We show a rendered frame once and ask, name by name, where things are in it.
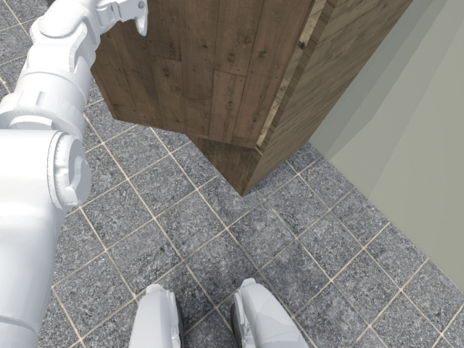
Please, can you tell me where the cupboard door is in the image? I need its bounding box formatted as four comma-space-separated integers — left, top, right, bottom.
90, 0, 315, 149

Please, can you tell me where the left robot upper arm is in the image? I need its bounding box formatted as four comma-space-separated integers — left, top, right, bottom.
0, 129, 91, 348

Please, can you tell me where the left robot forearm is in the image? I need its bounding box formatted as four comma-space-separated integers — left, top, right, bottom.
0, 0, 101, 143

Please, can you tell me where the left robot thigh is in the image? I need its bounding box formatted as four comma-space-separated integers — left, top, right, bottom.
128, 289, 178, 348

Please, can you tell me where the left robot hand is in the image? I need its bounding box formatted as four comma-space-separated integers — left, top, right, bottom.
73, 0, 149, 36

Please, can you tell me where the left robot shin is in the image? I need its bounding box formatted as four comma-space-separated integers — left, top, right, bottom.
138, 284, 181, 348

